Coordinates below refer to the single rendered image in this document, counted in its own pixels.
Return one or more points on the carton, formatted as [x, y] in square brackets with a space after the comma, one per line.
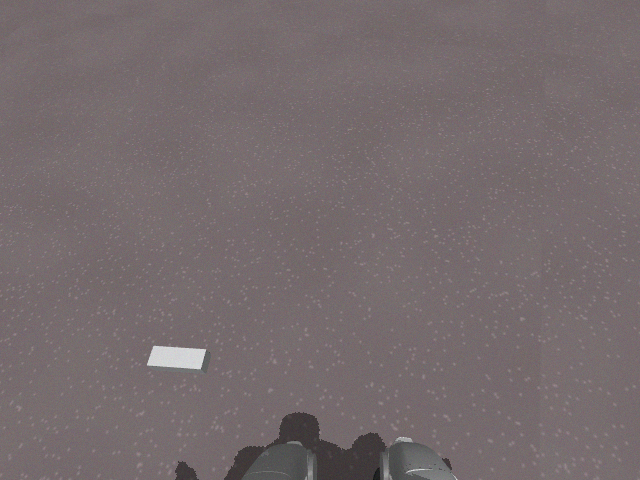
[176, 359]

